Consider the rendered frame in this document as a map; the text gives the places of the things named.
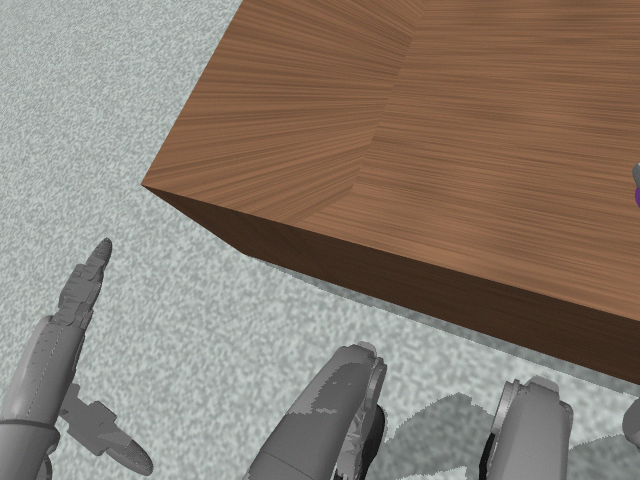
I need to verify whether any right robot foot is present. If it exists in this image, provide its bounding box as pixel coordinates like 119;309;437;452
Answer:
479;433;495;480

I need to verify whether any right robot arm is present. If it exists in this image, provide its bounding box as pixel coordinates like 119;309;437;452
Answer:
622;397;640;453

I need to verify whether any left robot foot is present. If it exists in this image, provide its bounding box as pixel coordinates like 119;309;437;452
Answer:
333;405;385;480

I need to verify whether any left robot arm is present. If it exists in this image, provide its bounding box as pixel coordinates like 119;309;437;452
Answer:
0;420;60;480

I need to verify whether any left robot hand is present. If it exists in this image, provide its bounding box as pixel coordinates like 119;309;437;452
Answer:
0;237;153;476

